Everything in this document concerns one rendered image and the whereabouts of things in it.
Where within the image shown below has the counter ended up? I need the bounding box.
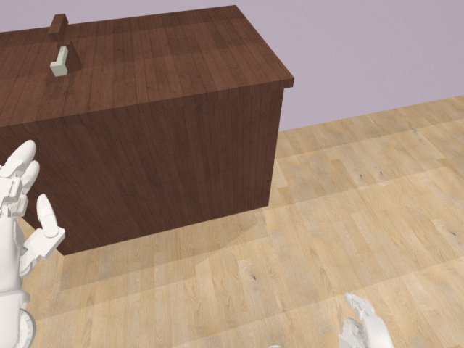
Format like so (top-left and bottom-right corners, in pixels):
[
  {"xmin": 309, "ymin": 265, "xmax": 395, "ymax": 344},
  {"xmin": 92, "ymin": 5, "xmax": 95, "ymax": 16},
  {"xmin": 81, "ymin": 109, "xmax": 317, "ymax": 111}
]
[{"xmin": 0, "ymin": 5, "xmax": 294, "ymax": 256}]

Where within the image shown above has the robot left forearm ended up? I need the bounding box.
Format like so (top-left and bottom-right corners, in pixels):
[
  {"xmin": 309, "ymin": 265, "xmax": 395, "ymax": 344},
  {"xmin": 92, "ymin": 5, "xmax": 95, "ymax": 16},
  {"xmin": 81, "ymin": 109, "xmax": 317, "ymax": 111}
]
[{"xmin": 0, "ymin": 290, "xmax": 36, "ymax": 348}]

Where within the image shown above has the left robot hand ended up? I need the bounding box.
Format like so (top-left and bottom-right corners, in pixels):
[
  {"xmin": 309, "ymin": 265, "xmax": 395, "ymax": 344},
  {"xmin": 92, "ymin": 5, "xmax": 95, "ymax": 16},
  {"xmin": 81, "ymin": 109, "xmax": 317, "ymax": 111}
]
[{"xmin": 0, "ymin": 140, "xmax": 65, "ymax": 293}]

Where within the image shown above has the right robot hand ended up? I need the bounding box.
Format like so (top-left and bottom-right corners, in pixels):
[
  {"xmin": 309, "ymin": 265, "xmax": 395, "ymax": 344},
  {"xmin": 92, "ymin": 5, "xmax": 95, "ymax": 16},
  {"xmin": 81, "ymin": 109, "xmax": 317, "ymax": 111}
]
[{"xmin": 338, "ymin": 292, "xmax": 394, "ymax": 348}]

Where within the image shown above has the tap lever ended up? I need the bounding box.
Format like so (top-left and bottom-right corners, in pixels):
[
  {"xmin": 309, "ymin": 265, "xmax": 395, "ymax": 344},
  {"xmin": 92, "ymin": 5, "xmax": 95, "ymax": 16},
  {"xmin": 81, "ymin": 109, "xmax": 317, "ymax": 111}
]
[{"xmin": 50, "ymin": 46, "xmax": 68, "ymax": 77}]

